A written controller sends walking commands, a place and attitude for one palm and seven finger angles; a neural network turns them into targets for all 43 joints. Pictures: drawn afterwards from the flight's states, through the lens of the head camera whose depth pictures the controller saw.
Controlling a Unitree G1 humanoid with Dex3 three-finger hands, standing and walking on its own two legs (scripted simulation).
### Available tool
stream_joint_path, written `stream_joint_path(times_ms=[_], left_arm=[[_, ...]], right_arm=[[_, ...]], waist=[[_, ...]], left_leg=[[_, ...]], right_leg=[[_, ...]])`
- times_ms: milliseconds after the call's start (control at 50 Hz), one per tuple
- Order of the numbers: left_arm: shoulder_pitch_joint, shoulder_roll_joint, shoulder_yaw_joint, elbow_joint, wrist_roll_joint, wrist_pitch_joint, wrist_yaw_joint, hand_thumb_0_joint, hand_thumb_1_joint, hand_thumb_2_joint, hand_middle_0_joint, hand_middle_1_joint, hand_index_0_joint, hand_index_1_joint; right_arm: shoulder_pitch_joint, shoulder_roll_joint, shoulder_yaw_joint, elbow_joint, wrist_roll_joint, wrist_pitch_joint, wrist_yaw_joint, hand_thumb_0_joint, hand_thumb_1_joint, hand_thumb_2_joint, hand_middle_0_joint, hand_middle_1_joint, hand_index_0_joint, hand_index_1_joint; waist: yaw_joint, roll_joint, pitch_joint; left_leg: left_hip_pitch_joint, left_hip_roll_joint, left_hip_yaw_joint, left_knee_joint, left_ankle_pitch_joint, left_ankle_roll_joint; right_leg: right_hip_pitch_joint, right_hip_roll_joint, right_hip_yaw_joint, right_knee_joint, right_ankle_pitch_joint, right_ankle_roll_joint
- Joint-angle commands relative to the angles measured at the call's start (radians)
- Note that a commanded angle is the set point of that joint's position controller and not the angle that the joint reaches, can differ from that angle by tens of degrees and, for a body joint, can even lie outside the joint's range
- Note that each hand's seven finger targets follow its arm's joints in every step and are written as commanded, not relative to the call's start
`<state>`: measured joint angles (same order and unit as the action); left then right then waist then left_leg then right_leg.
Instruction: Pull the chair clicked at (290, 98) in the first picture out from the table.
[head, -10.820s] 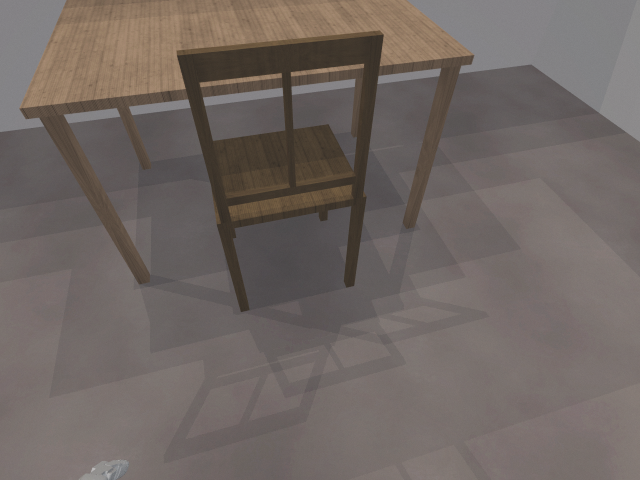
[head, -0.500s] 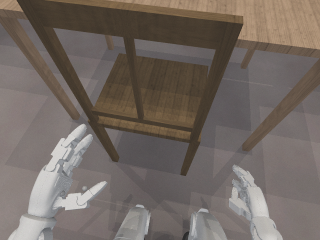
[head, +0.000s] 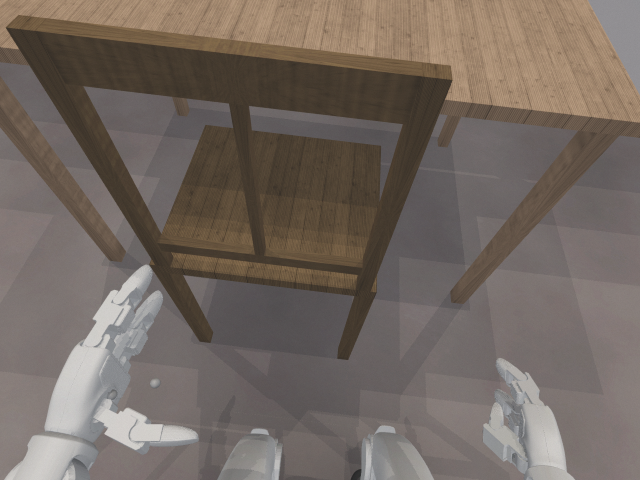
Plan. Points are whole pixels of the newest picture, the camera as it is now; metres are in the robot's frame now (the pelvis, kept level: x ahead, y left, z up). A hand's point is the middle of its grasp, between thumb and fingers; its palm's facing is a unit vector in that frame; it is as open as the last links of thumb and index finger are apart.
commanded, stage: raise the hand toward the chair's back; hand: left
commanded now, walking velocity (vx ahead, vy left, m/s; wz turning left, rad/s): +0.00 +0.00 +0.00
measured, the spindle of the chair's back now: (252, 193) +0.48 +0.12 +0.03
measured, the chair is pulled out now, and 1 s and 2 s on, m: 0.00 0.00 0.00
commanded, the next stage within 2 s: aim the fingers beside a spindle in 0.94 s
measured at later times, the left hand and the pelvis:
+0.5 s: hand (125, 341) +0.25 +0.22 +0.06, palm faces -0.04 -1.00 -0.08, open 16.9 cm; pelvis +0.01 +0.01 +0.01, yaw +1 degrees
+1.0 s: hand (136, 342) +0.25 +0.21 +0.07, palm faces -0.03 -1.00 -0.07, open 16.9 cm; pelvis +0.01 +0.00 +0.02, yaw +0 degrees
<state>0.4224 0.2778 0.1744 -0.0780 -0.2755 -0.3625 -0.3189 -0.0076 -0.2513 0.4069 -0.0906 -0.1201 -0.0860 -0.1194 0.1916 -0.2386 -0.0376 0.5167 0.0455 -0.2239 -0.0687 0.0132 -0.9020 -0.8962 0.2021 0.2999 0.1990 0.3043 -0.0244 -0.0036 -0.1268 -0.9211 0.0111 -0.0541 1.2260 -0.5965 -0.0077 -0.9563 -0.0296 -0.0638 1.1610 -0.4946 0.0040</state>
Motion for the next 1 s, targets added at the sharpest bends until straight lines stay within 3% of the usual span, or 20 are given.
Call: stream_joint_path(times_ms=[0, 60, 80, 140, 200, 240, 260, 320, 400, 460, 520, 540, 560, 620, 700, 740, 780, 860, 920, 980], left_arm=[[0.032, 0.085, 0.137, -0.216, -0.033, -0.082, 0.084, 0.0, -0.477, 0.31, -0.062, -0.084, -0.062, -0.084], [0.004, 0.031, 0.035, -0.072, 0.012, -0.032, 0.052, 0.0, -0.5, 0.3, -0.06, -0.08, -0.06, -0.08], [-0.032, 0.04, 0.012, -0.057, 0.022, -0.021, 0.034, 0.0, -0.5, 0.3, -0.06, -0.08, -0.06, -0.08], [-0.112, 0.106, 0.034, -0.089, 0.021, -0.006, -0.015, 0.0, -0.5, 0.3, -0.06, -0.08, -0.06, -0.08], [-0.162, 0.18, 0.135, -0.194, -0.012, -0.038, -0.018, 0.0, -0.5, 0.3, -0.06, -0.08, -0.06, -0.08], [-0.167, 0.183, 0.174, -0.237, -0.038, -0.072, 0.0, 0.0, -0.5, 0.3, -0.06, -0.08, -0.06, -0.08], [-0.165, 0.205, 0.199, -0.234, -0.037, -0.082, 0.017, 0.0, -0.5, 0.3, -0.06, -0.08, -0.06, -0.08], [-0.147, 0.132, 0.151, -0.151, -0.036, -0.088, 0.028, 0.0, -0.5, 0.3, -0.06, -0.08, -0.06, -0.08], [-0.149, 0.116, 0.1, -0.012, -0.012, -0.014, -0.019, 0.0, -0.5, 0.3, -0.06, -0.08, -0.06, -0.08], [-0.155, 0.14, 0.11, -0.02, -0.019, 0.028, -0.054, 0.0, -0.5, 0.3, -0.06, -0.08, -0.06, -0.08], [-0.167, 0.187, 0.172, -0.143, -0.043, -0.001, -0.04, 0.0, -0.5, 0.3, -0.06, -0.08, -0.06, -0.08], [-0.164, 0.188, 0.184, -0.165, -0.052, -0.022, -0.027, 0.0, -0.5, 0.3, -0.06, -0.08, -0.06, -0.08], [-0.162, 0.206, 0.208, -0.17, -0.054, -0.041, -0.006, 0.0, -0.5, 0.3, -0.06, -0.08, -0.06, -0.08], [-0.154, 0.148, 0.18, -0.125, -0.045, -0.09, 0.027, 0.0, -0.5, 0.3, -0.06, -0.08, -0.06, -0.08], [-0.144, 0.118, 0.125, -0.007, -0.014, -0.067, 0.005, 0.0, -0.5, 0.3, -0.06, -0.08, -0.06, -0.08], [-0.15, 0.118, 0.104, 0.004, -0.011, -0.037, -0.023, 0.0, -0.5, 0.3, -0.06, -0.08, -0.06, -0.08], [-0.156, 0.143, 0.119, -0.039, -0.02, -0.023, -0.043, 0.0, -0.5, 0.3, -0.06, -0.08, -0.06, -0.08], [-0.191, 0.202, 0.189, -0.146, -0.045, -0.058, -0.02, 0.0, -0.5, 0.3, -0.06, -0.08, -0.06, -0.08], [-0.182, 0.161, 0.184, -0.123, -0.055, -0.099, 0.007, 0.0, -0.5, 0.3, -0.06, -0.08, -0.06, -0.08], [-0.168, 0.124, 0.145, -0.017, -0.036, -0.088, 0.001, 0.0, -0.5, 0.3, -0.06, -0.08, -0.06, -0.08]], right_arm=[[-0.023, -0.103, -0.037, -0.144, -0.007, -0.036, 0.009, 0.0, -0.9, -0.9, 0.2, 0.3, 0.2, 0.3], [-0.017, -0.124, -0.03, -0.147, -0.004, -0.021, 0.017, 0.0, -0.9, -0.9, 0.2, 0.3, 0.2, 0.3], [-0.012, -0.136, -0.028, -0.155, -0.001, -0.021, 0.016, 0.0, -0.9, -0.9, 0.2, 0.3, 0.2, 0.3], [0.003, -0.155, -0.022, -0.176, 0.001, -0.032, 0.006, 0.0, -0.9, -0.9, 0.2, 0.3, 0.2, 0.3], [0.011, -0.149, -0.02, -0.178, -0.005, -0.043, -0.003, 0.0, -0.9, -0.9, 0.2, 0.3, 0.2, 0.3], [0.012, -0.136, -0.015, -0.168, -0.011, -0.049, -0.004, 0.0, -0.9, -0.9, 0.2, 0.3, 0.2, 0.3], [0.009, -0.133, -0.015, -0.155, -0.014, -0.05, -0.002, 0.0, -0.9, -0.9, 0.2, 0.3, 0.2, 0.3], [0.009, -0.129, -0.011, -0.132, -0.014, -0.047, 0.005, 0.0, -0.9, -0.9, 0.2, 0.3, 0.2, 0.3], [0.02, -0.156, -0.017, -0.132, -0.002, -0.031, 0.007, 0.0, -0.9, -0.9, 0.2, 0.3, 0.2, 0.3], [0.019, -0.165, -0.02, -0.152, 0.003, -0.032, 0.004, 0.0, -0.9, -0.9, 0.2, 0.3, 0.2, 0.3], [0.026, -0.153, -0.023, -0.161, -0.005, -0.04, 0.003, 0.0, -0.9, -0.9, 0.2, 0.3, 0.2, 0.3], [0.024, -0.146, -0.024, -0.157, -0.008, -0.044, 0.003, 0.0, -0.9, -0.9, 0.2, 0.3, 0.2, 0.3], [0.022, -0.142, -0.023, -0.147, -0.012, -0.045, 0.005, 0.0, -0.9, -0.9, 0.2, 0.3, 0.2, 0.3], [0.029, -0.132, -0.025, -0.121, -0.016, -0.043, 0.012, 0.0, -0.9, -0.9, 0.2, 0.3, 0.2, 0.3], [0.028, -0.147, -0.028, -0.117, -0.011, -0.03, 0.02, 0.0, -0.9, -0.9, 0.2, 0.3, 0.2, 0.3], [0.03, -0.156, -0.027, -0.133, -0.005, -0.023, 0.018, 0.0, -0.9, -0.9, 0.2, 0.3, 0.2, 0.3], [0.029, -0.158, -0.029, -0.145, -0.003, -0.024, 0.013, 0.0, -0.9, -0.9, 0.2, 0.3, 0.2, 0.3], [0.018, -0.143, -0.023, -0.145, -0.011, -0.032, 0.005, 0.0, -0.9, -0.9, 0.2, 0.3, 0.2, 0.3], [0.016, -0.128, -0.02, -0.126, -0.015, -0.036, 0.006, 0.0, -0.9, -0.9, 0.2, 0.3, 0.2, 0.3], [0.013, -0.137, -0.019, -0.117, -0.011, -0.029, 0.008, 0.0, -0.9, -0.9, 0.2, 0.3, 0.2, 0.3]], waist=[[0.033, 0.097, -0.262], [-0.014, 0.051, -0.133], [-0.026, 0.035, -0.11], [-0.02, 0.047, -0.159], [0.008, 0.063, -0.283], [0.028, 0.09, -0.315], [0.031, 0.105, -0.317], [0.014, 0.117, -0.249], [-0.012, 0.069, -0.199], [-0.004, 0.042, -0.232], [0.02, 0.069, -0.334], [0.027, 0.067, -0.336], [0.031, 0.079, -0.327], [0.015, 0.084, -0.275], [-0.005, 0.081, -0.216], [-0.01, 0.068, -0.216], [-0.004, 0.065, -0.271], [0.009, 0.059, -0.317], [0.007, 0.062, -0.287], [-0.009, 0.051, -0.216]], left_leg=[[0.185, -0.021, 0.009, -0.235, 0.415, 0.01], [0.124, -0.019, 0.007, -0.247, 0.284, 0.013], [0.11, -0.019, 0.005, -0.248, 0.24, 0.015], [0.13, -0.022, 0.001, -0.26, 0.21, 0.019], [0.206, -0.021, 0.0, -0.255, 0.326, 0.019], [0.234, -0.02, -0.006, -0.259, 0.403, 0.008], [0.237, -0.019, -0.006, -0.254, 0.42, 0.006], [0.225, -0.016, -0.009, -0.258, 0.412, -0.004], [0.17, -0.017, 0.003, -0.267, 0.33, 0.007], [0.186, -0.02, 0.005, -0.281, 0.346, 0.014], [0.248, -0.02, 0.006, -0.277, 0.47, 0.012], [0.253, -0.019, 0.003, -0.275, 0.494, 0.007], [0.247, -0.018, 0.002, -0.269, 0.514, 0.005], [0.236, -0.013, 0.004, -0.257, 0.522, -0.003], [0.184, -0.015, 0.017, -0.256, 0.423, 0.003], [0.179, -0.018, 0.02, -0.265, 0.388, 0.009], [0.197, -0.019, 0.025, -0.262, 0.407, 0.017], [0.212, -0.02, 0.018, -0.256, 0.438, 0.02], [0.203, -0.02, 0.015, -0.249, 0.431, 0.013], [0.154, -0.02, 0.022, -0.246, 0.352, 0.016]], right_leg=[[0.237, 0.027, -0.031, -0.155, 0.23, -0.024], [0.162, 0.03, -0.033, -0.19, 0.121, -0.022], [0.14, 0.03, -0.028, -0.199, 0.089, -0.019], [0.164, 0.025, -0.013, -0.215, 0.068, -0.024], [0.234, 0.025, -0.01, -0.203, 0.161, -0.027], [0.26, 0.026, -0.017, -0.186, 0.212, -0.03], [0.26, 0.028, -0.018, -0.179, 0.222, -0.03], [0.217, 0.027, -0.032, -0.177, 0.203, -0.029], [0.204, 0.026, -0.026, -0.208, 0.165, -0.023], [0.253, 0.025, -0.019, -0.225, 0.188, -0.023], [0.316, 0.023, -0.016, -0.216, 0.293, -0.022], [0.323, 0.024, -0.018, -0.209, 0.31, -0.023], [0.324, 0.026, -0.018, -0.203, 0.327, -0.026], [0.272, 0.024, -0.028, -0.185, 0.32, -0.023], [0.234, 0.02, -0.022, -0.197, 0.257, -0.023], [0.244, 0.019, -0.016, -0.215, 0.238, -0.022], [0.288, 0.018, -0.004, -0.223, 0.27, -0.021], [0.331, 0.022, 0.0, -0.22, 0.304, -0.021], [0.302, 0.021, -0.007, -0.209, 0.292, -0.019], [0.255, 0.02, -0.005, -0.217, 0.218, -0.018]])
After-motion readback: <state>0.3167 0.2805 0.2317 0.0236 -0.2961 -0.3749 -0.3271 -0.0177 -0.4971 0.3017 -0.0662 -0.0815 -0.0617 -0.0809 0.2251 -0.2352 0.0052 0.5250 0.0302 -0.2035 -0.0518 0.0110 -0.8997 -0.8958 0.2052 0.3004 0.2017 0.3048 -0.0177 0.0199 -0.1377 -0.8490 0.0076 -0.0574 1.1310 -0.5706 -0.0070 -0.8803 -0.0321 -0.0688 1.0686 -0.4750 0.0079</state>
